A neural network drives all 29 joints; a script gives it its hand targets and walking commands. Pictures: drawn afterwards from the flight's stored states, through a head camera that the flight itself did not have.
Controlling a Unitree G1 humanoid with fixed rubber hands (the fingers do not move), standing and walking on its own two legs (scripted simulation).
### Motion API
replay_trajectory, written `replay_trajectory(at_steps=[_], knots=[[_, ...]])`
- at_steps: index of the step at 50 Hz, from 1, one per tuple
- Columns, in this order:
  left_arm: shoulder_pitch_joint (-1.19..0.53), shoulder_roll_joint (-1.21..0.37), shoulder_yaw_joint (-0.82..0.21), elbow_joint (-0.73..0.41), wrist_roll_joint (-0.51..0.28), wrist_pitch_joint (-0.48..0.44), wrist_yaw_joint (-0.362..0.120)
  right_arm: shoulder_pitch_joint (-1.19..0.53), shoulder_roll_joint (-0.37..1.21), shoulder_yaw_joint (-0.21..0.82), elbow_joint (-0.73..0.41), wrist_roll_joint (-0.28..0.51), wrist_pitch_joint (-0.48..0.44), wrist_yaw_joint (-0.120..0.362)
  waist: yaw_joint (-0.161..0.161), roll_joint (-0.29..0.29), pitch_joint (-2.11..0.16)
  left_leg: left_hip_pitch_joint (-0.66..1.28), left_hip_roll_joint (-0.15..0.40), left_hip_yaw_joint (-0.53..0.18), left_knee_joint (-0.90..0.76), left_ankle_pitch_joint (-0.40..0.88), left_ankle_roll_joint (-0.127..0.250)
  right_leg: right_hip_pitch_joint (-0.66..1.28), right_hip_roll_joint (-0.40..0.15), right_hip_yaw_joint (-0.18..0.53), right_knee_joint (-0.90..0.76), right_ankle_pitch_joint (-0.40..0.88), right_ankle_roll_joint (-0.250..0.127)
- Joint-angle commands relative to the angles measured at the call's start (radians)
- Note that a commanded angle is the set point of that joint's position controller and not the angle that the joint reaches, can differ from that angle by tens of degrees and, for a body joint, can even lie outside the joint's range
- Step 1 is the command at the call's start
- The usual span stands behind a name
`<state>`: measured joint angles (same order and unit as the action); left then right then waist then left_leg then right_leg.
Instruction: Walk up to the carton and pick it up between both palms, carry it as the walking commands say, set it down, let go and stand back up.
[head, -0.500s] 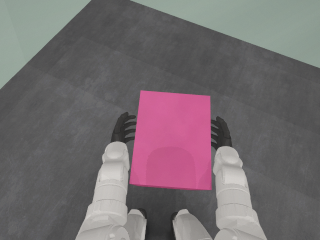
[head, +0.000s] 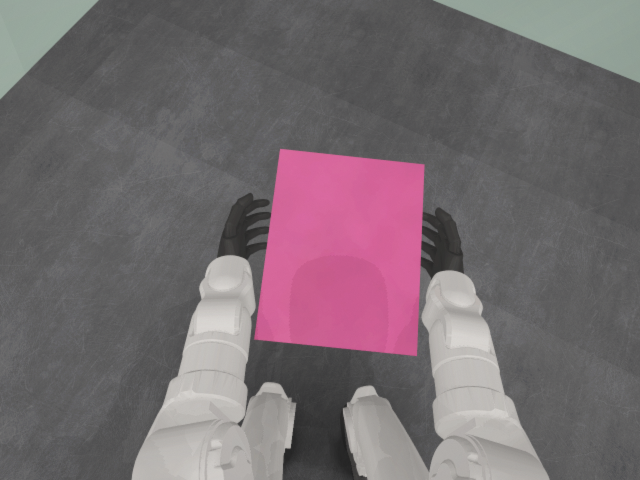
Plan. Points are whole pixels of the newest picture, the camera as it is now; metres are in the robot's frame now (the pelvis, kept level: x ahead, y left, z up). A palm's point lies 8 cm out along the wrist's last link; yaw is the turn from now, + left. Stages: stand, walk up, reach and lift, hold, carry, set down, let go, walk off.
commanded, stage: set down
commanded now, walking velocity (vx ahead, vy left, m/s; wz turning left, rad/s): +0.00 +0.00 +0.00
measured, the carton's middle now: (336, 265) +0.40 -0.02 -0.15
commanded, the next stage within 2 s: none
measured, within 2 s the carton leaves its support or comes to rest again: neither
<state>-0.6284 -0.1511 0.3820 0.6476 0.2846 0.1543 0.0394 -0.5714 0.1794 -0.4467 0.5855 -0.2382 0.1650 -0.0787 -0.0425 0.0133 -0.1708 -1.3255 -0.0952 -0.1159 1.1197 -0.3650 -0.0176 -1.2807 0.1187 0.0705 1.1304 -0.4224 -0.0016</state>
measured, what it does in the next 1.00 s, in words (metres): lowers itself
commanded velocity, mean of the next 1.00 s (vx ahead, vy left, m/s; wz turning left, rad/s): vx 0.00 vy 0.00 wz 0.00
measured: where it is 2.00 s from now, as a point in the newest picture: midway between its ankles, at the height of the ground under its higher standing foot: (316, 459)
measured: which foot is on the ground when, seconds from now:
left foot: down 0.00-1.00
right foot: down 0.00-1.00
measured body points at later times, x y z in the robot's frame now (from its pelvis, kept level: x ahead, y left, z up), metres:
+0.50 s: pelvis -0.03 +0.02 -0.08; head +0.20 +0.03 +0.31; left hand +0.43 +0.11 -0.16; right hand +0.40 -0.17 -0.16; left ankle +0.07 +0.12 -0.63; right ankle +0.04 -0.11 -0.63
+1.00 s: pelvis -0.04 +0.01 -0.16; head +0.23 +0.01 +0.20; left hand +0.45 +0.10 -0.25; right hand +0.43 -0.18 -0.25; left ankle +0.07 +0.12 -0.63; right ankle +0.04 -0.11 -0.63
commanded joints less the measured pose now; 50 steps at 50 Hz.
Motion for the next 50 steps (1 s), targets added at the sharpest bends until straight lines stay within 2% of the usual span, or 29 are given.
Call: replay_trajectory(at_steps=[1,14,24,32,50], knots=[[-0.438,-0.891,-0.502,0.092,-0.069,-0.013,-0.152,-0.496,0.821,0.531,0.078,0.073,-0.016,0.219,-0.023,0.030,-0.702,0.411,-0.044,0.037,-0.023,0.291,0.001,0.278,0.029,-0.005,-0.061,0.330,0.035],[-0.600,-0.914,-0.494,0.114,-0.078,0.010,-0.084,-0.674,0.772,0.485,0.116,0.098,0.011,0.257,-0.052,0.054,-0.748,0.359,-0.063,0.041,0.103,0.159,-0.011,0.039,0.038,-0.063,0.104,0.168,0.029],[-0.726,-0.902,-0.444,0.153,-0.072,0.033,-0.064,-0.794,0.749,0.420,0.161,0.086,0.037,0.274,-0.067,0.065,-0.762,0.274,-0.074,0.057,0.197,0.078,-0.015,-0.095,0.038,-0.090,0.201,0.092,0.026],[-0.802,-0.881,-0.423,0.173,-0.079,0.040,-0.067,-0.865,0.755,0.401,0.177,0.086,0.051,0.271,-0.065,0.057,-0.804,0.170,-0.084,0.086,0.284,0.069,-0.015,-0.134,0.042,-0.100,0.272,0.099,0.033],[-0.932,-0.838,-0.431,0.179,-0.129,0.043,-0.080,-0.993,0.753,0.445,0.165,0.127,0.057,0.234,-0.045,0.026,-0.889,-0.057,-0.100,0.137,0.485,0.082,-0.013,-0.178,0.056,-0.100,0.439,0.157,0.048]])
